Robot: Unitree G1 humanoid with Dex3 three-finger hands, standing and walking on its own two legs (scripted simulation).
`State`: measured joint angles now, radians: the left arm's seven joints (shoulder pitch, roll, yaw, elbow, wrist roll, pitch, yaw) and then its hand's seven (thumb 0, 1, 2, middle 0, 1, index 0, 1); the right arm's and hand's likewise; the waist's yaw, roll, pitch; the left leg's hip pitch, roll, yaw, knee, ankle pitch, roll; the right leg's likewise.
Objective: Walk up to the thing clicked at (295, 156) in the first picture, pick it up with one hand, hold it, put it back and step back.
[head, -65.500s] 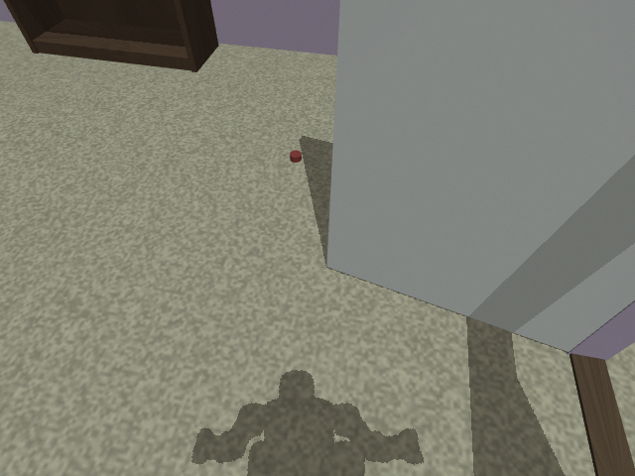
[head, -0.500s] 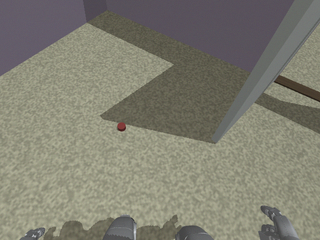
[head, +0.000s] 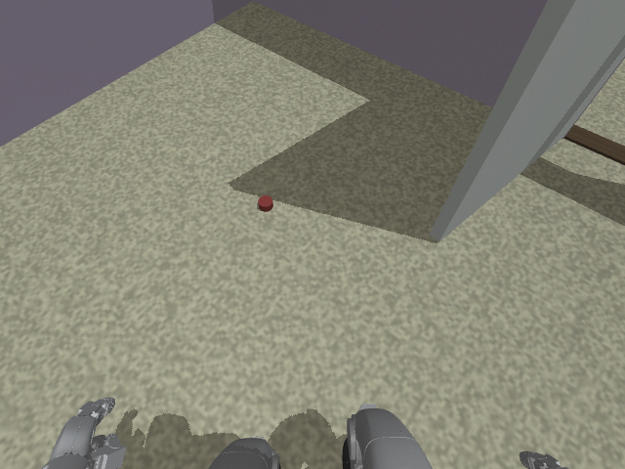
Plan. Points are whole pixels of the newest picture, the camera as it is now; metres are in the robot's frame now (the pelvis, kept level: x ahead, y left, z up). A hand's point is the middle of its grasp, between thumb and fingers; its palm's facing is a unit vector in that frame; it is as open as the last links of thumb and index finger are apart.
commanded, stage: step back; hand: left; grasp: from above
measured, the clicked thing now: (265, 203) +1.02 +0.17 -0.74
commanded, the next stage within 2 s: stand in 1.54 s
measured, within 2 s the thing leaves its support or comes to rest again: neither
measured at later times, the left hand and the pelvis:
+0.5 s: hand out of the picture -0.05 +0.27 -0.13, palm faces +0.02 -0.92 -0.40, open 7.4 cm; pelvis -0.09 +0.00 +0.01, yaw +0 degrees
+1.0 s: hand out of the picture +0.05 +0.26 -0.14, palm faces +0.01 -0.93 -0.37, open 7.4 cm; pelvis -0.04 +0.00 +0.01, yaw +0 degrees
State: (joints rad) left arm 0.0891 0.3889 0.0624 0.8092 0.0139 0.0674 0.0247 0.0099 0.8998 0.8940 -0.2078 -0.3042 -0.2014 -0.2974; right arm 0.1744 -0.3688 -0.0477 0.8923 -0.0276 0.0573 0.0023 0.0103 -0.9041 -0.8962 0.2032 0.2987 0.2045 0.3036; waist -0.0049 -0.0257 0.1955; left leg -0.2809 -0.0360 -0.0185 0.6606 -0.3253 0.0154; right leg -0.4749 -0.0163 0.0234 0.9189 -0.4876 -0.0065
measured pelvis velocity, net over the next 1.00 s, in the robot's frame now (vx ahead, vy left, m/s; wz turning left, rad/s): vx -0.04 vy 0.00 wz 0.01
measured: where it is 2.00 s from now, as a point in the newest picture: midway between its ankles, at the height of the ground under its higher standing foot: outside the picture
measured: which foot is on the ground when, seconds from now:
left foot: down 0.00-0.22, up 0.24-0.44, down 0.46-1.00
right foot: up 0.00-0.16, down 0.18-1.00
